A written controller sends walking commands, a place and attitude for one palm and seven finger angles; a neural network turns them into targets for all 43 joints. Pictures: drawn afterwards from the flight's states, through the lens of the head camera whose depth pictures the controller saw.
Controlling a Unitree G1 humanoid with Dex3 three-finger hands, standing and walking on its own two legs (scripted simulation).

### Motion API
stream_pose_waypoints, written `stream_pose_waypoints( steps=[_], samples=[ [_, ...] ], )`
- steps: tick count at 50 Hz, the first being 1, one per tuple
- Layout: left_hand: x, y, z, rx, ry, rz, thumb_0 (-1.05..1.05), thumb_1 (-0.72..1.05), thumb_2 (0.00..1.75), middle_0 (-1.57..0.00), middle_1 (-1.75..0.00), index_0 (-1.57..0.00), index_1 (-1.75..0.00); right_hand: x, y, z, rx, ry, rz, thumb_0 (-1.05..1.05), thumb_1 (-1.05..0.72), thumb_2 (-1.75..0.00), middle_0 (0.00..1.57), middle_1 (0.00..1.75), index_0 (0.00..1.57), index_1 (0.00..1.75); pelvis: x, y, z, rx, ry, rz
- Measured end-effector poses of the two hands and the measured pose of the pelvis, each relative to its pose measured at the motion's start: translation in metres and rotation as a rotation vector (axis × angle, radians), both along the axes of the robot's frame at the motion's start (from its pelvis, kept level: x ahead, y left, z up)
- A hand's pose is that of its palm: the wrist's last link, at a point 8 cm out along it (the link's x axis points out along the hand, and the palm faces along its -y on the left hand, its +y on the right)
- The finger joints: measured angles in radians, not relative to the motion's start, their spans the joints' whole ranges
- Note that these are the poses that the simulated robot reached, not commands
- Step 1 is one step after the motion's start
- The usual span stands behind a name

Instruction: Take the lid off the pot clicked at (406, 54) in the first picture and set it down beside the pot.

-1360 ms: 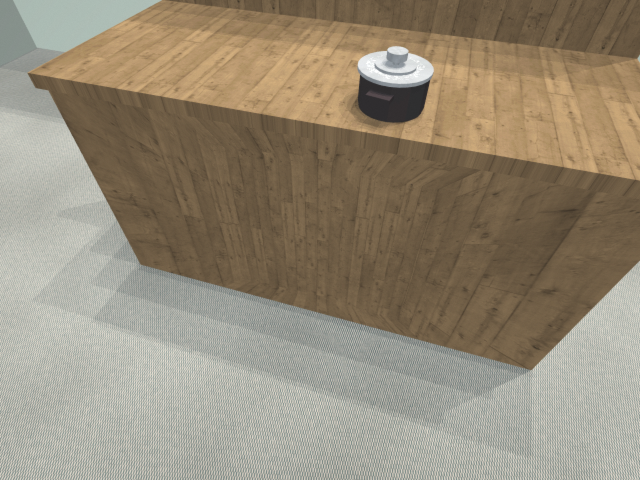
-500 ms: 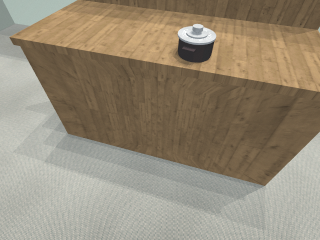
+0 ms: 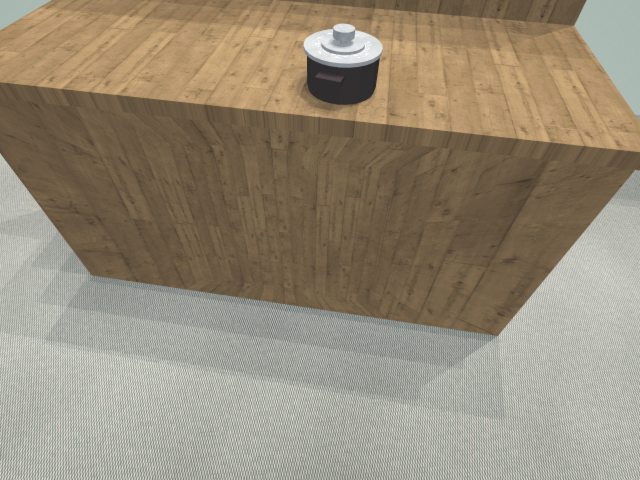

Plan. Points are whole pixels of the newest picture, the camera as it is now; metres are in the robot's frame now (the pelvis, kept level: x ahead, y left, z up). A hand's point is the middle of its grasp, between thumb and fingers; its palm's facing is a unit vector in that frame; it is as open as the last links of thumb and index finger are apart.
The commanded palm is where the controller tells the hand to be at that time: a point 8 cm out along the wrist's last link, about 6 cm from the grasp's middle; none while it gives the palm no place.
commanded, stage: take the last steps up to it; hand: left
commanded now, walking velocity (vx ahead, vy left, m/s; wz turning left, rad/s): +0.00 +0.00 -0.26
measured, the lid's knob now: (343, 32) +0.88 +0.01 +0.16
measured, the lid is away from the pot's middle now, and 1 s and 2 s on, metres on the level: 0.00 0.00 0.00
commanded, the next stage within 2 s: come to a stop and stand still in 1.10 s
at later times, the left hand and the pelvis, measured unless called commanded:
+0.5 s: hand out of the picture +0.07 +0.13 -0.16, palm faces -0.04 -0.98 -0.19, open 7.3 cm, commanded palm none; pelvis +0.07 -0.05 +0.01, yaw -6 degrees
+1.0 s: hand (249, 358) +0.33 +0.14 -0.16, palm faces -0.05 -0.98 -0.18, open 7.3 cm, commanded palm none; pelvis +0.25 -0.04 +0.01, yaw -7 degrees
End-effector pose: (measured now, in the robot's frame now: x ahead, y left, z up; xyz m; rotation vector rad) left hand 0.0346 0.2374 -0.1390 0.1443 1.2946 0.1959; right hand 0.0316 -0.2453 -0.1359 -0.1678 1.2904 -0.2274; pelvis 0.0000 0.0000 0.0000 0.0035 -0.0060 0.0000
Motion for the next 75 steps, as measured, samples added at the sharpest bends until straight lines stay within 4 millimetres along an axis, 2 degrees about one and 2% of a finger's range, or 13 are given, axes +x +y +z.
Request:
stream_pose_waypoints(
  steps=[9,16,20,24,29,35,39,48,58,61,64,70,75],
  samples=[
    [0.035,0.002,0.009,-0.002,-0.024,-0.102,0.01,0.91,0.90,-0.20,-0.30,-0.20,-0.30,-0.022,0.011,0.009,0.024,-0.006,-0.060,0.00,-0.90,-0.89,0.20,0.30,0.20,0.30,0.003,-0.002,0.008,0.005,0.009,-0.090],
    [0.066,-0.029,0.012,0.007,-0.039,-0.185,0.01,0.91,0.90,-0.20,-0.30,-0.20,-0.30,-0.054,-0.005,-0.012,0.083,0.071,-0.144,0.00,-0.90,-0.89,0.20,0.30,0.20,0.30,0.020,-0.027,0.000,0.014,0.017,-0.125],
    [0.062,-0.046,0.012,0.004,-0.054,-0.131,0.00,0.91,0.90,-0.20,-0.30,-0.20,-0.30,-0.056,-0.019,-0.013,0.096,0.168,-0.132,0.01,-0.90,-0.89,0.20,0.30,0.20,0.30,0.037,-0.039,0.001,-0.006,0.005,-0.103],
    [0.041,-0.059,0.011,-0.016,0.042,-0.092,0.00,0.91,0.90,-0.20,-0.30,-0.20,-0.30,-0.021,-0.034,-0.002,0.075,0.135,-0.130,0.01,-0.90,-0.89,0.20,0.30,0.20,0.30,0.061,-0.046,0.008,-0.003,0.004,-0.109],
    [0.026,-0.069,0.006,-0.061,0.179,-0.074,0.00,0.90,0.90,-0.20,-0.30,-0.20,-0.30,0.050,-0.042,0.008,0.047,0.031,-0.114,0.01,-0.91,-0.89,0.19,0.30,0.20,0.30,0.094,-0.046,0.009,-0.011,0.007,-0.115],
    [0.041,-0.062,-0.013,-0.099,0.279,-0.035,0.01,0.90,0.90,-0.20,-0.30,-0.21,-0.30,0.151,-0.029,0.005,0.021,-0.096,-0.050,0.01,-0.91,-0.89,0.19,0.30,0.20,0.30,0.149,-0.035,-0.006,-0.024,-0.002,-0.118],
    [0.086,-0.048,-0.024,-0.096,0.275,-0.060,0.01,0.90,0.90,-0.20,-0.30,-0.21,-0.30,0.188,-0.016,0.002,0.011,-0.155,-0.054,0.00,-0.90,-0.89,0.19,0.30,0.20,0.30,0.178,-0.027,-0.013,-0.010,-0.019,-0.132],
    [0.257,-0.045,0.006,-0.047,-0.035,-0.119,0.01,0.92,0.90,-0.20,-0.30,-0.20,-0.30,0.192,-0.014,0.012,0.037,-0.024,-0.109,-0.01,-0.94,-0.89,0.20,0.30,0.20,0.30,0.235,-0.033,0.011,0.017,0.001,-0.129],
    [0.386,-0.092,0.018,-0.002,-0.143,-0.221,0.01,0.91,0.90,-0.20,-0.30,-0.20,-0.30,0.206,-0.034,-0.012,0.131,0.107,-0.194,0.00,-0.91,-0.89,0.20,0.30,0.20,0.30,0.308,-0.077,0.002,0.037,0.001,-0.137],
    [0.403,-0.109,0.013,0.000,-0.159,-0.213,0.00,0.91,0.90,-0.20,-0.30,-0.20,-0.30,0.221,-0.049,-0.022,0.139,0.151,-0.185,0.00,-0.91,-0.89,0.20,0.30,0.20,0.30,0.326,-0.090,-0.005,0.014,-0.002,-0.126],
    [0.403,-0.121,0.014,-0.009,-0.133,-0.169,0.00,0.91,0.90,-0.20,-0.30,-0.20,-0.30,0.249,-0.064,-0.015,0.116,0.152,-0.163,0.01,-0.91,-0.89,0.20,0.30,0.20,0.30,0.342,-0.097,0.001,0.004,-0.003,-0.118],
    [0.400,-0.112,0.016,0.023,-0.051,-0.126,-0.01,0.94,0.90,-0.21,-0.30,-0.21,-0.30,0.320,-0.086,-0.003,0.064,0.077,-0.124,0.01,-0.91,-0.89,0.19,0.30,0.20,0.30,0.362,-0.099,0.009,0.003,0.007,-0.112],
    [0.391,-0.093,0.010,0.026,0.005,-0.099,0.00,0.92,0.90,-0.21,-0.30,-0.21,-0.30,0.378,-0.086,0.005,0.026,-0.013,-0.073,0.00,-0.91,-0.89,0.19,0.30,0.20,0.30,0.369,-0.085,0.008,-0.001,0.004,-0.111]
  ],
)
